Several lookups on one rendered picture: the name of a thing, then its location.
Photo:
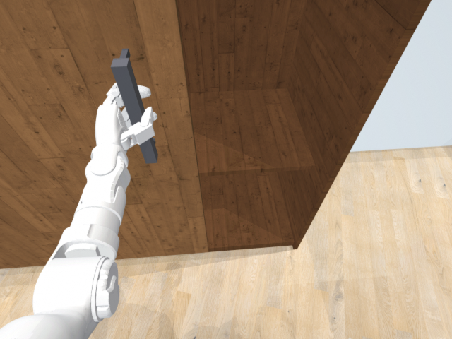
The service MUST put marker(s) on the handle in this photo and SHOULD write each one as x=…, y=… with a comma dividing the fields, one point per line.
x=126, y=82

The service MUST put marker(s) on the left robot forearm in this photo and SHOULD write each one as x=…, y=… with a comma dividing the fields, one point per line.
x=95, y=225

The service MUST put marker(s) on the robot left hand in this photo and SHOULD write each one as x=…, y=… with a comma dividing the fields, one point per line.
x=114, y=127

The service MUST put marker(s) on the wardrobe door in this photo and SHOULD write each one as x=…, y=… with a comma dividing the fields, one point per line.
x=55, y=71

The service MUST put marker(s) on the robot left upper arm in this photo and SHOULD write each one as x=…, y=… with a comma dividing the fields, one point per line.
x=73, y=296

